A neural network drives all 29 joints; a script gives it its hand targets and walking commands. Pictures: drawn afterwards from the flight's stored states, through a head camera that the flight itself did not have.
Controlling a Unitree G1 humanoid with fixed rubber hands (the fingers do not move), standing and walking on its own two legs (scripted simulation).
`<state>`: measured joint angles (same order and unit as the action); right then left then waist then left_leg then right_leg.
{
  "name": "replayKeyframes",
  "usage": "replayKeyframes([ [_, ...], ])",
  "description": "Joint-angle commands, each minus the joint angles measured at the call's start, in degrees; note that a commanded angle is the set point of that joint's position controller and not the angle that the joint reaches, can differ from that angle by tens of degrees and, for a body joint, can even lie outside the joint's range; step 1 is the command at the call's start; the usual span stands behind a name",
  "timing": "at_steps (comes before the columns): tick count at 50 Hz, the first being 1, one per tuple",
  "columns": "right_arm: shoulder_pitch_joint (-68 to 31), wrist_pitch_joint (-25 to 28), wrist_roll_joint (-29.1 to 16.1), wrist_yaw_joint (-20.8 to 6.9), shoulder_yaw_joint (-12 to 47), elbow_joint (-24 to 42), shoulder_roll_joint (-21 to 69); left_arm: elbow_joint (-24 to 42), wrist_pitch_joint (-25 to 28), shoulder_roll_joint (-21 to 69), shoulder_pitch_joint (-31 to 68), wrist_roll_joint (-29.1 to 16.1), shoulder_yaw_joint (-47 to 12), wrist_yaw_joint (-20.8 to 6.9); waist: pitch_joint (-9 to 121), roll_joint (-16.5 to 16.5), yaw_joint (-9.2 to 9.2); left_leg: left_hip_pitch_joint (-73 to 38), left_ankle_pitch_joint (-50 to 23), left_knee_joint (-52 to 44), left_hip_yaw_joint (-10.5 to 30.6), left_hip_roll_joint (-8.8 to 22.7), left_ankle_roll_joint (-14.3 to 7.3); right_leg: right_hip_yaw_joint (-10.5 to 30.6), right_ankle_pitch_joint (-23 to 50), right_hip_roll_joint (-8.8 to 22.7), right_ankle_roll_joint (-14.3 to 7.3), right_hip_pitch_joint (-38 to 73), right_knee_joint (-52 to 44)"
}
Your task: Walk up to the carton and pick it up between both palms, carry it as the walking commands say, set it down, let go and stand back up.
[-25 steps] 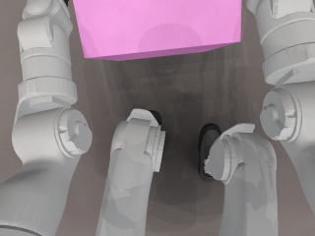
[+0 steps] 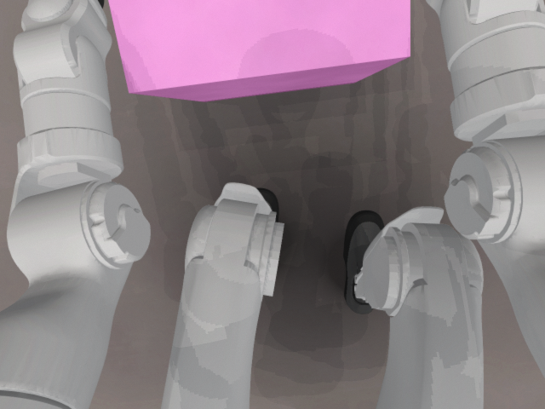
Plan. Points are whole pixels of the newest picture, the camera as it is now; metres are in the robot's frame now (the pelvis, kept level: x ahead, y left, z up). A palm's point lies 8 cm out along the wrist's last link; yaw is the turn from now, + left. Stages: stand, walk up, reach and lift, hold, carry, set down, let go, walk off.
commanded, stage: set down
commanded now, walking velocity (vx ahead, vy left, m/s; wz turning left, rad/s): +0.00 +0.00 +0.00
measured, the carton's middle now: out of the picture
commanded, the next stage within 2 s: none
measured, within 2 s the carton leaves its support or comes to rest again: neither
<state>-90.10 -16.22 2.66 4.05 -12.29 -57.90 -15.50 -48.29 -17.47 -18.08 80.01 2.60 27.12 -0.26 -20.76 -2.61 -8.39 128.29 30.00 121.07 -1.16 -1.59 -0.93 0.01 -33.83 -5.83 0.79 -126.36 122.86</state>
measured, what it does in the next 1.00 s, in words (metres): stands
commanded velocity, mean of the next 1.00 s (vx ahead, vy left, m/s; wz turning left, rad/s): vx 0.00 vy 0.00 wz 0.00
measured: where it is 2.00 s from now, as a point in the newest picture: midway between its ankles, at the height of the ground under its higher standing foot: (306, 267)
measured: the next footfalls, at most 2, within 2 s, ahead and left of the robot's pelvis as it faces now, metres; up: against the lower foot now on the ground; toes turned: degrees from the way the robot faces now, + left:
none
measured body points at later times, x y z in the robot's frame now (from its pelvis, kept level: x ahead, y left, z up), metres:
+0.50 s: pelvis +0.00 -0.01 -0.01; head +0.37 +0.03 +0.24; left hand +0.52 +0.30 -0.15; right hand +0.61 -0.05 -0.16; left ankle +0.12 +0.11 -0.35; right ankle +0.11 -0.11 -0.35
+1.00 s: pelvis +0.00 -0.01 +0.00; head +0.38 +0.04 +0.23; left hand +0.52 +0.30 -0.17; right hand +0.61 -0.05 -0.17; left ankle +0.12 +0.11 -0.35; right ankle +0.11 -0.11 -0.35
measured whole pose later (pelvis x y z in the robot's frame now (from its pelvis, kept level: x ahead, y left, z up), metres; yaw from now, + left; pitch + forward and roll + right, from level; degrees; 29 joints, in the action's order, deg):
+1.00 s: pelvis +0.00 -0.01 +0.00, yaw +1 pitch +34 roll +0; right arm -93.0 -10.5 -0.7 5.2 -7.1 -63.8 -19.7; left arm -58.7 -8.7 -20.6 84.5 -2.9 22.7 -0.1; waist -27.1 -1.4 -9.4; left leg 124.8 31.7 122.8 -0.7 -2.4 0.4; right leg -0.7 -36.1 -5.0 0.0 -122.8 125.2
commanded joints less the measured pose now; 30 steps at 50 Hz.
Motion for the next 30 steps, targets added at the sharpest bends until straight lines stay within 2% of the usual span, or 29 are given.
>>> replayKeyframes([
  [1,-25.4,1.4,-4.3,-12.1,12.9,3.7,45.0,3.4,0.5,45.4,34.1,-6.8,-21.7,-16.1,59.7,-1.7,-2.21,-33.7,-14.2,-10.2,-0.2,-1.7,1.7,-2.0,7.2,-1.9,-3.2,22.4,-8.2],
  [15,-22.6,0.3,-1.2,-12.7,10.4,0.9,42.5,-0.8,-0.5,43.9,30.2,-3.6,-18.1,-16.8,49.4,-2.7,-2.03,-27.1,-7.0,-9.9,-0.2,-1.1,1.6,-1.2,3.0,-1.4,-3.3,21.0,-8.4],
  [30,-21.0,-0.1,0.9,-11.6,8.6,-0.3,37.6,-3.2,-0.3,38.7,26.9,-0.7,-13.6,-17.0,45.9,-3.5,-2.42,-23.3,-4.2,-8.7,-0.8,-0.4,1.8,-0.6,2.3,-1.3,-2.7,24.0,-8.6],
])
